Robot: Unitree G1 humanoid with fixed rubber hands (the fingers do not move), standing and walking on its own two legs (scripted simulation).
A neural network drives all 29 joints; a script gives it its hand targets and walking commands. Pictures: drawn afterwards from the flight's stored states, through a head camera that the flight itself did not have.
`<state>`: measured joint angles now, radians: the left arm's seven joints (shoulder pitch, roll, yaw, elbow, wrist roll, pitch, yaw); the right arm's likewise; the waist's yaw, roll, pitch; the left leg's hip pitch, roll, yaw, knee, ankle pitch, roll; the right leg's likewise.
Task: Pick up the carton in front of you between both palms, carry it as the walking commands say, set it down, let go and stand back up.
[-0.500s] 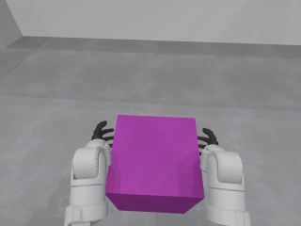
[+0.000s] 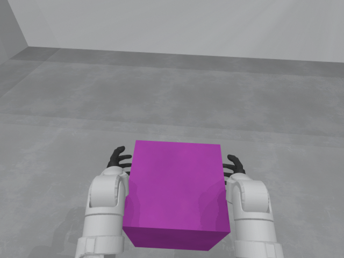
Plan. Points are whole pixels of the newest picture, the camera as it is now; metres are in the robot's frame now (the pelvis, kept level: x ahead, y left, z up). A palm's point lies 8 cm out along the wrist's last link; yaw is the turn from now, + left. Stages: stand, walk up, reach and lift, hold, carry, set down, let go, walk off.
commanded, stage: carry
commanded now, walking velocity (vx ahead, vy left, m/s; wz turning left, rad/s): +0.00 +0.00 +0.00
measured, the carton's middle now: (174, 199) +0.30 +0.00 -0.04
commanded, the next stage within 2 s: hold in 1.36 s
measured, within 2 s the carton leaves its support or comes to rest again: neither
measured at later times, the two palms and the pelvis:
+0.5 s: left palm (106, 198) +0.25 +0.15 +0.05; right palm (239, 204) +0.24 -0.14 +0.04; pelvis -0.05 +0.00 +0.00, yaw +0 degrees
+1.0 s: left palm (100, 205) +0.23 +0.16 +0.05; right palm (237, 212) +0.23 -0.13 +0.05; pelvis -0.07 +0.01 +0.00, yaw +0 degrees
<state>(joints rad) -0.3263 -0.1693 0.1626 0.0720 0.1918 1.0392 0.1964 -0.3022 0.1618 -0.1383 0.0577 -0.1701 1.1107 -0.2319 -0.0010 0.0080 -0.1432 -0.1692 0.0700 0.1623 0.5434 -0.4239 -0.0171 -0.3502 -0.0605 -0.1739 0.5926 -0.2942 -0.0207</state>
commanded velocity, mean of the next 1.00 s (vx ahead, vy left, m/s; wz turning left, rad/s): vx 0.00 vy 0.00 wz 0.00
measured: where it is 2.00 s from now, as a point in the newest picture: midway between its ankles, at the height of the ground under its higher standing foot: outside the picture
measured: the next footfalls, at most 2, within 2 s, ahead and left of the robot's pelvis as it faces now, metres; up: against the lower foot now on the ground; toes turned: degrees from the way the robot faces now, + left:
none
